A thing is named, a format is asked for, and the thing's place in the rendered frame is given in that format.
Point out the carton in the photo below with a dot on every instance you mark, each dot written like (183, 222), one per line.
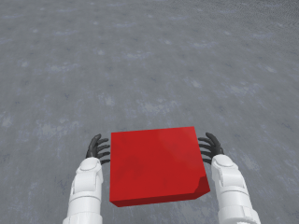
(156, 166)

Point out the left robot hand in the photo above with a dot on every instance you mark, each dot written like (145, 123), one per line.
(93, 149)

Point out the right robot hand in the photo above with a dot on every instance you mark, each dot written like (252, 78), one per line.
(214, 146)

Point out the robot left forearm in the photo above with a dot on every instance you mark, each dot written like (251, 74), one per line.
(84, 206)

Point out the robot right forearm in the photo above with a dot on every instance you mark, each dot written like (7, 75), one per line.
(232, 193)

